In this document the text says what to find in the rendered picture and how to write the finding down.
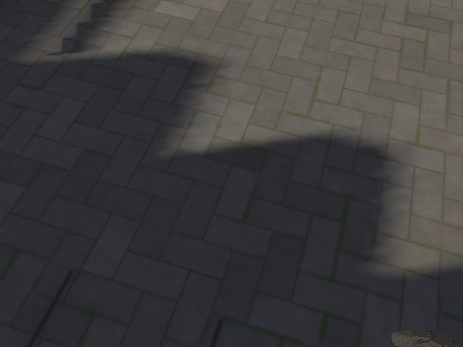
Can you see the robot right hand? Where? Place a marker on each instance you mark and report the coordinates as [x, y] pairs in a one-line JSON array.
[[422, 339]]

